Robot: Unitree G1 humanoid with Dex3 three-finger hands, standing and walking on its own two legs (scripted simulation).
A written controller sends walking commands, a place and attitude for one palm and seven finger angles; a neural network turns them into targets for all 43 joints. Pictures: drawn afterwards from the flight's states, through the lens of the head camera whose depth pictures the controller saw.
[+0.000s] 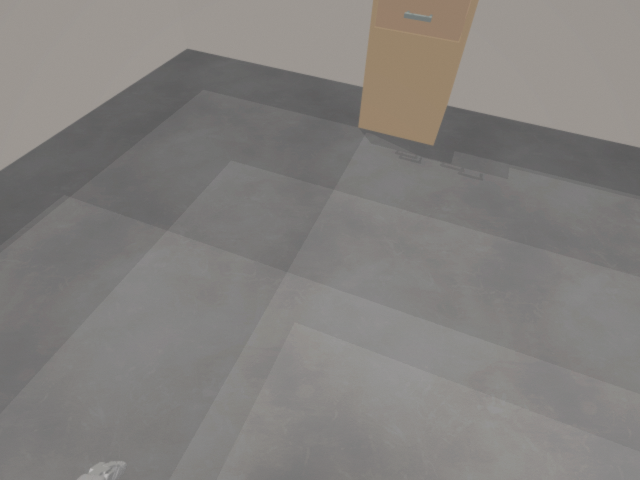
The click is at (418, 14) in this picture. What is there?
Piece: drawer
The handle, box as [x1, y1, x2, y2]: [404, 11, 432, 21]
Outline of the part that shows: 404,13 404,17 425,21 430,21 432,15 430,14 429,16 410,13 409,11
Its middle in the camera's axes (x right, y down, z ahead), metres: +0.43 -0.98 +1.70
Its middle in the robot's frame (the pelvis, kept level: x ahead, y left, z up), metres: +1.93 -0.35 -0.14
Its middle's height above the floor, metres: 0.64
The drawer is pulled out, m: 0.00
